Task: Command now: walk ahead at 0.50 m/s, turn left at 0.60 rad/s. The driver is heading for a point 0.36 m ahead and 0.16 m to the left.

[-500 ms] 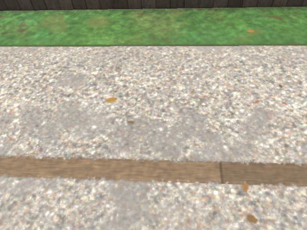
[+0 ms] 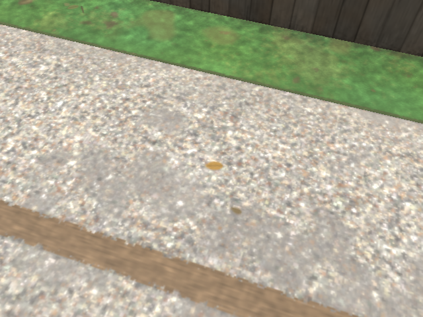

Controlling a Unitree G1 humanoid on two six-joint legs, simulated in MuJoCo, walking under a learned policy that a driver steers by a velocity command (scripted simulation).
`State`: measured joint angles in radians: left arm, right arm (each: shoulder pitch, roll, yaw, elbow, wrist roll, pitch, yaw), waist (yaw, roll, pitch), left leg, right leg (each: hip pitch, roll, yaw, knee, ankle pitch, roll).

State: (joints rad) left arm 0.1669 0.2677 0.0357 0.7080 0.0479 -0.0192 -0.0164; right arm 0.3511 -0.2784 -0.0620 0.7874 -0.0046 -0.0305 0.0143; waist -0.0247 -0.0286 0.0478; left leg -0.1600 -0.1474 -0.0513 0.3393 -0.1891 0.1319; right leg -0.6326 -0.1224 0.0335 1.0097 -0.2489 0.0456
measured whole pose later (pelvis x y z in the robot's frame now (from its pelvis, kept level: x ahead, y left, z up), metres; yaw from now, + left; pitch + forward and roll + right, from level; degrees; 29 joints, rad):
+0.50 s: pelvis +0.27 -0.04 +0.00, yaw +17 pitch +0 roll +0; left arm 0.30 0.26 0.04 0.77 0.02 -0.08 0.00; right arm 0.24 -0.33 -0.07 0.73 -0.04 0.00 0.04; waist 0.01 0.06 0.04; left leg -0.56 -0.02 -0.06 1.09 -0.29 0.04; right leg -0.17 0.01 -0.11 0.36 -0.20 -0.04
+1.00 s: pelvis +0.38 +0.02 +0.00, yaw +21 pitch -1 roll +0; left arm 0.24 0.23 0.02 0.88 0.02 0.05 0.02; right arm 0.19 -0.19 0.01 0.83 -0.02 -0.01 -0.02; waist 0.01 -0.02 0.05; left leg -0.29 -0.07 0.02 0.41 -0.11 0.08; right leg -0.30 -0.03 0.01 0.69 -0.41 0.01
